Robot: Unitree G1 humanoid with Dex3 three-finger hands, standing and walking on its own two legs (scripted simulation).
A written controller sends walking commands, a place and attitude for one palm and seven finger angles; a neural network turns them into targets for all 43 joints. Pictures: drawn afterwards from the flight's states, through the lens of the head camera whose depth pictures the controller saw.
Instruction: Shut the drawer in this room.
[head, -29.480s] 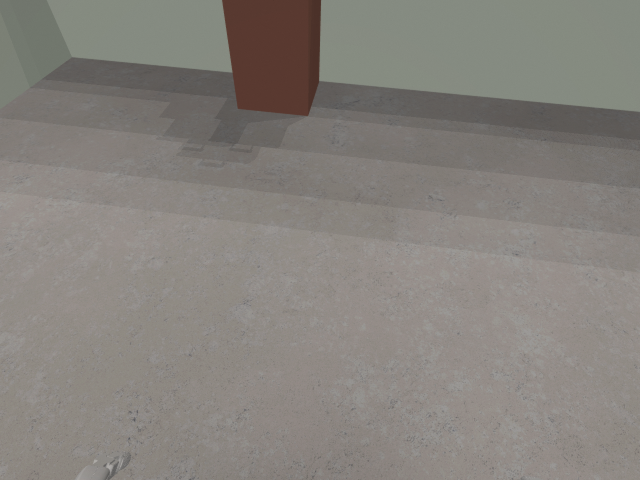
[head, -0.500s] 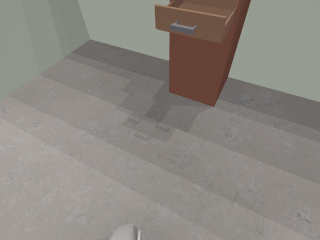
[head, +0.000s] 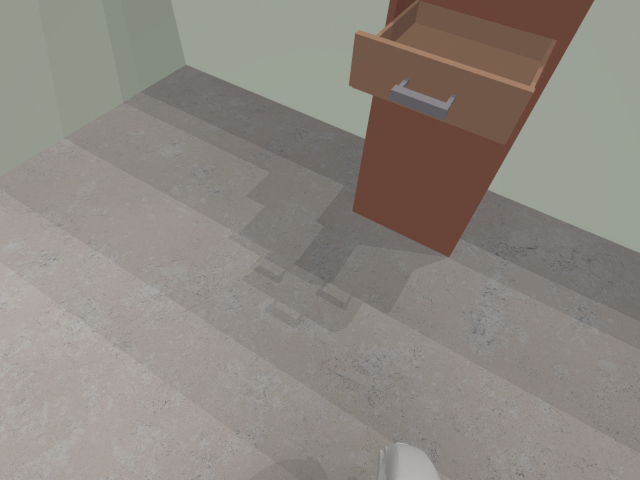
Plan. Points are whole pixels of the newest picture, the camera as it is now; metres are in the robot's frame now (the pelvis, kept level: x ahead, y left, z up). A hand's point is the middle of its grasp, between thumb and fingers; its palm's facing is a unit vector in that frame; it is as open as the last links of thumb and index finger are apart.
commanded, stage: walk to a spot facing it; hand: left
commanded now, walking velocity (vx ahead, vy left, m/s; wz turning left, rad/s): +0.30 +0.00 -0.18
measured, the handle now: (423, 96) +0.84 -0.16 +0.01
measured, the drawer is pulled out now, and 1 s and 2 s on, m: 0.24 0.24 0.24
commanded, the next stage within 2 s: turn to face it in 0.06 s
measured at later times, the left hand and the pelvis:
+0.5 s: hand (245, 387) +0.26 +0.13 -0.17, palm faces -0.11 -0.96 -0.25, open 7.2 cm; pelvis +0.18 -0.05 +0.00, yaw -8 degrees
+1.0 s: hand (221, 344) +0.33 +0.19 -0.17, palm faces -0.27 -0.94 -0.20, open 7.4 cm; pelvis +0.21 +0.01 +0.01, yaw -21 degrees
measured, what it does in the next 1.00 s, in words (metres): walks ahead, turning right: right foot, then left foot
